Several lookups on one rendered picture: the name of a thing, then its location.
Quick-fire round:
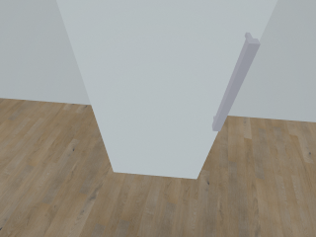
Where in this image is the fridge door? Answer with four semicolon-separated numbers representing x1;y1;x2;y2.
56;0;277;180

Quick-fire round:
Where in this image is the handle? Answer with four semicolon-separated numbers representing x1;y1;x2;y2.
212;32;261;131

